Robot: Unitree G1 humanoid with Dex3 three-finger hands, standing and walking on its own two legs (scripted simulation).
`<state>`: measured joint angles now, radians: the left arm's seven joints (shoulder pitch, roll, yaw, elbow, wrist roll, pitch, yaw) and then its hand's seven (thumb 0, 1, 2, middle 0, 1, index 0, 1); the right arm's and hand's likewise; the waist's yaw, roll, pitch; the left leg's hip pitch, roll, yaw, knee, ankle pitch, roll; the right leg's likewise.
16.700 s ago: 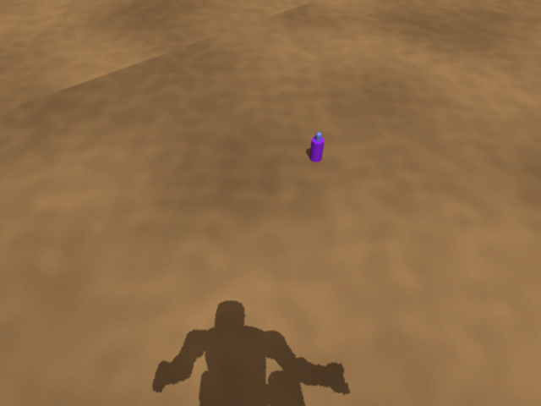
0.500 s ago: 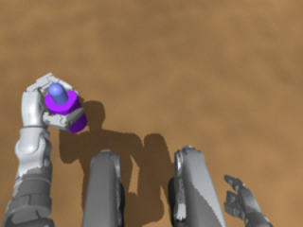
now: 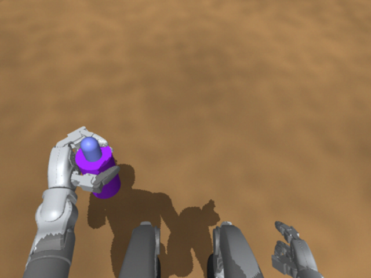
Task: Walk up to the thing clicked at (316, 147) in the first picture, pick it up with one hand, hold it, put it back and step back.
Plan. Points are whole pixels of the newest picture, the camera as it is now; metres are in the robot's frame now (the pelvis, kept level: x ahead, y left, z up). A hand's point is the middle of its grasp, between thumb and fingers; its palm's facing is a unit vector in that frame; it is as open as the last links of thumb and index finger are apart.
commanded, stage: lift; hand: left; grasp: from the side
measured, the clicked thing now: (98, 166) +0.35 +0.20 -0.01
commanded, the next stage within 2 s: hold in 1.00 s
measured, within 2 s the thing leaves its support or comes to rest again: neither
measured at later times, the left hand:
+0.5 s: hand (86, 141) +0.35 +0.18 +0.10, palm faces +0.06 -1.00 -0.04, open 8.1 cm
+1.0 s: hand (87, 126) +0.36 +0.17 +0.13, palm faces +0.05 -1.00 -0.01, open 8.1 cm
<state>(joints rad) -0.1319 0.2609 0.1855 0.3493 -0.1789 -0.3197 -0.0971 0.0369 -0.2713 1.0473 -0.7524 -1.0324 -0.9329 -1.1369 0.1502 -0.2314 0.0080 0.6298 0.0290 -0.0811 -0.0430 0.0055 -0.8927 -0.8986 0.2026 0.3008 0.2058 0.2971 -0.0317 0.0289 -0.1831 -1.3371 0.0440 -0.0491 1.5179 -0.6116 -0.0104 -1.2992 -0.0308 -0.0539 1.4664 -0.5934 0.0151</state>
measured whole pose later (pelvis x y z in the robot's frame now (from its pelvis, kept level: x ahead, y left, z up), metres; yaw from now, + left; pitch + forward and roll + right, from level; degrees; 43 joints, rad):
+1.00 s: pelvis +0.04 -0.01 +0.12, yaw +1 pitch +11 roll -1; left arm -0.11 0.21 0.16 0.49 -0.19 -0.36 -0.16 0.04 -0.26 1.04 -0.74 -1.04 -0.93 -1.14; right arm 0.23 -0.23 0.01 0.67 0.00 -0.07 -0.07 0.01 -0.90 -0.90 0.20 0.30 0.21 0.30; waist -0.03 0.01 -0.05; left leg -0.68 0.05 -0.01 0.95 -0.45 -0.02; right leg -0.66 -0.02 -0.04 0.91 -0.44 0.01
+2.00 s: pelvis +0.04 -0.01 +0.14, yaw +1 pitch +5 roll -1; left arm -0.09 0.20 0.15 0.48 -0.18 -0.37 -0.16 0.04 -0.26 1.03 -0.74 -1.04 -0.92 -1.14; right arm 0.22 -0.22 0.00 0.68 0.00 -0.06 -0.06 0.01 -0.91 -0.90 0.20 0.30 0.21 0.30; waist -0.02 0.01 -0.01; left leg -0.52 0.04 -0.01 0.82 -0.39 -0.02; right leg -0.50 -0.02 -0.04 0.79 -0.38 0.01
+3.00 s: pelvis +0.03 +0.00 +0.14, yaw +1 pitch +5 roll -1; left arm -0.11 0.21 0.14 0.47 -0.17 -0.36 -0.14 0.03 -0.26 1.03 -0.74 -1.04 -0.93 -1.14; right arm 0.23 -0.22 0.00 0.70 0.00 -0.08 -0.05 0.01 -0.91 -0.91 0.20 0.30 0.21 0.30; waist -0.02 0.01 0.00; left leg -0.51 0.04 0.00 0.81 -0.39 -0.01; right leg -0.49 -0.03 -0.03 0.77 -0.37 0.02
